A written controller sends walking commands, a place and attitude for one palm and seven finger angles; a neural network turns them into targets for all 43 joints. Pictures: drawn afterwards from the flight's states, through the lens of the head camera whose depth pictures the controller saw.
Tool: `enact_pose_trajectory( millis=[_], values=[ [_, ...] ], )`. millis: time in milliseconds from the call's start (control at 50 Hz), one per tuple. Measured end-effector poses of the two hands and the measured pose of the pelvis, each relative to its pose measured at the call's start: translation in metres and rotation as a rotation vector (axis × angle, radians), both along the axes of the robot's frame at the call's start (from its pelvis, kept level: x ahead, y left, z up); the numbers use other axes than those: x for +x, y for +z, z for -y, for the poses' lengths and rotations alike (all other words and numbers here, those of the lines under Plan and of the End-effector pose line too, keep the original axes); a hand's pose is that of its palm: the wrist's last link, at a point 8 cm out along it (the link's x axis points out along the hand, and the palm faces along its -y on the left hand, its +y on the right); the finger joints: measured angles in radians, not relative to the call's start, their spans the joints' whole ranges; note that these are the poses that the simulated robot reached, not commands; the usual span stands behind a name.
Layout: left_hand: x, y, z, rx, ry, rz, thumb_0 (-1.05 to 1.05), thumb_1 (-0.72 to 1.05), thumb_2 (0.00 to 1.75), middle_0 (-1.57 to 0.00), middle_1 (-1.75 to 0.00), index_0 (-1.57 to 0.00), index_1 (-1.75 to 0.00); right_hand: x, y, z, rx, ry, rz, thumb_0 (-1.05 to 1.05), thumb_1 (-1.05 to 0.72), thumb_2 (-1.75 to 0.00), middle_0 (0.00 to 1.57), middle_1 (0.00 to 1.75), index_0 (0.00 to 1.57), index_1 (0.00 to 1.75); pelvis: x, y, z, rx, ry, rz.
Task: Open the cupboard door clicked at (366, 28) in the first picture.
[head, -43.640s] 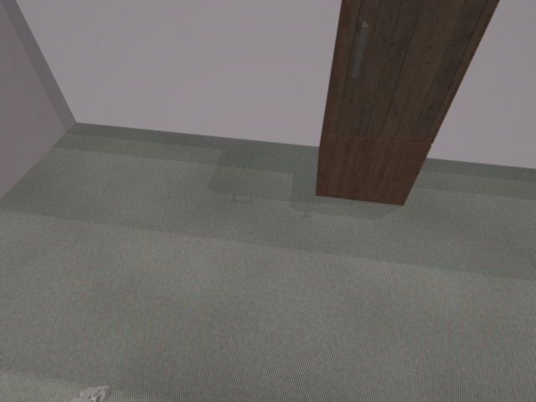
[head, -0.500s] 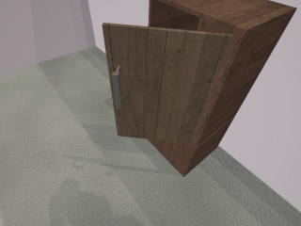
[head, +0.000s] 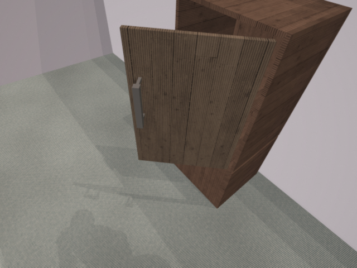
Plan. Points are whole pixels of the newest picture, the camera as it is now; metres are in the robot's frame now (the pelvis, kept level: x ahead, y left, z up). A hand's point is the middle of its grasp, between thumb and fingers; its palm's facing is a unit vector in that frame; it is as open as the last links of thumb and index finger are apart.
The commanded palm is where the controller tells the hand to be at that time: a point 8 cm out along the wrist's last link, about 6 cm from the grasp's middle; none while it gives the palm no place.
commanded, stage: raise the hand with hooked fingers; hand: left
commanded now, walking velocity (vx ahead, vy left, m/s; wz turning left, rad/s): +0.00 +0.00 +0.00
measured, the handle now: (139, 103) +0.60 +0.17 +0.01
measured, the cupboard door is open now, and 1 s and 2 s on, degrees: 45 45 45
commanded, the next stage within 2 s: none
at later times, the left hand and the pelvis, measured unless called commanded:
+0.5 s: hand (102, 261) +0.15 +0.18 -0.07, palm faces +0.09 -1.00 -0.02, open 9.0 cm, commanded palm +0.14 +0.23 -0.04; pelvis +0.00 -0.03 -0.08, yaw +3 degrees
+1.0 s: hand (83, 216) +0.22 +0.23 -0.01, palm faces +0.06 -0.99 -0.09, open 12.1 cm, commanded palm +0.20 +0.28 -0.01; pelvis +0.02 -0.01 -0.07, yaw +3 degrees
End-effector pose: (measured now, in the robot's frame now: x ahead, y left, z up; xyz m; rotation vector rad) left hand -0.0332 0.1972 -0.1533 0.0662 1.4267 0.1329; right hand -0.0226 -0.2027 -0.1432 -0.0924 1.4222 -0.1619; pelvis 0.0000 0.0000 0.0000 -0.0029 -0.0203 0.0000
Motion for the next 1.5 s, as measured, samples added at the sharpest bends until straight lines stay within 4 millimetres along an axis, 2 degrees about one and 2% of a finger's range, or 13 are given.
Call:
enact_pose_trajectory(
  millis=[60,160,240,300,380,460,560,640,760,940,1100,1280,1500],
  values=[
    [0.022,0.014,-0.011,0.049,0.041,0.106,0.03,0.93,0.9,-0.2,-0.3,-0.2,-0.3,0.009,0.001,0.007,-0.032,0.022,0.078,0.02,-0.93,-0.9,0.2,0.3,0.2,0.3,-0.002,-0.004,-0.001,-0.004,0.001,0.008],
    [0.113,0.092,-0.054,0.234,0.083,0.647,0.07,0.95,0.88,-0.21,-0.33,-0.2,-0.33,0.061,0.01,0.037,-0.106,0.021,0.421,0.03,-0.93,-0.9,0.2,0.3,0.2,0.3,-0.001,-0.012,-0.002,0.001,0.035,-0.005],
    [0.191,0.149,-0.027,0.158,-0.006,1.097,0.05,0.87,0.86,-0.2,-0.37,-0.2,-0.37,0.12,0.023,0.055,-0.146,0.077,0.676,0.02,-0.92,-0.9,0.2,0.3,0.2,0.3,-0.006,-0.024,-0.002,-0.001,0.059,-0.046],
    [0.223,0.155,0.0,-0.013,-0.05,1.333,0.03,0.79,0.83,-0.2,-0.4,-0.2,-0.4,0.161,0.037,0.063,-0.165,0.122,0.805,0.02,-0.92,-0.9,0.2,0.3,0.2,0.3,-0.008,-0.038,0.004,0.008,0.046,-0.103],
    [0.217,0.122,0.009,-0.137,-0.126,1.407,0.01,0.68,0.79,-0.22,-0.46,-0.21,-0.46,0.208,0.055,0.069,-0.188,0.2,0.898,0.01,-0.91,-0.9,0.2,0.3,0.2,0.3,-0.005,-0.059,0.016,0.011,0.036,-0.155],
    [0.18,0.084,-0.017,-0.068,-0.095,1.277,0.01,0.57,0.76,-0.23,-0.52,-0.23,-0.52,0.247,0.056,0.066,-0.19,0.267,0.936,0.01,-0.91,-0.9,0.2,0.3,0.2,0.3,0.001,-0.076,0.024,-0.002,0.045,-0.193],
    [0.15,0.108,-0.051,0.096,-0.053,1.325,0.01,0.45,0.71,-0.24,-0.59,-0.23,-0.59,0.275,0.032,0.044,-0.134,0.334,0.931,0.01,-0.91,-0.9,0.2,0.3,0.2,0.3,0.008,-0.089,0.027,-0.043,0.076,-0.227],
    [0.174,0.137,-0.047,0.09,-0.142,1.497,0.01,0.35,0.67,-0.24,-0.65,-0.23,-0.65,0.274,0.001,0.022,-0.056,0.353,0.894,0.01,-0.91,-0.9,0.2,0.3,0.2,0.3,0.006,-0.097,0.026,-0.067,0.091,-0.251],
    [0.234,0.118,-0.035,-0.117,-0.283,1.328,0.01,0.21,0.61,-0.25,-0.74,-0.25,-0.74,0.235,-0.03,0.014,0.007,0.232,0.762,0.01,-0.9,-0.9,0.2,0.3,0.2,0.3,0.005,-0.094,0.024,-0.048,0.066,-0.278],
    [0.232,0.155,-0.079,0.059,-0.121,1.371,0.0,0.01,0.52,-0.27,-0.88,-0.26,-0.88,0.185,-0.013,0.05,-0.112,0.132,0.629,0.01,-0.9,-0.9,0.2,0.3,0.2,0.3,0.02,-0.072,0.017,-0.03,0.051,-0.266],
    [0.243,0.131,-0.081,-0.061,-0.215,1.32,0.0,-0.18,0.44,-0.28,-1.0,-0.27,-1.0,0.193,0.003,0.066,-0.194,0.185,0.679,0.01,-0.9,-0.9,0.2,0.3,0.2,0.3,0.012,-0.073,0.009,-0.043,0.056,-0.258],
    [0.256,0.178,-0.113,0.032,-0.168,1.478,-0.01,-0.39,0.35,-0.3,-1.13,-0.29,-1.13,0.212,0.028,0.038,-0.146,0.209,0.796,0.01,-0.9,-0.9,0.2,0.3,0.2,0.3,0.012,-0.063,0.004,-0.049,0.059,-0.215],
    [0.271,0.172,-0.132,-0.016,-0.181,1.376,-0.01,-0.49,0.31,-0.3,-1.19,-0.3,-1.19,0.204,0.026,0.023,-0.12,0.25,0.755,0.01,-0.9,-0.9,0.21,0.3,0.2,0.3,0.007,-0.056,-0.001,-0.051,0.06,-0.198]
  ],
)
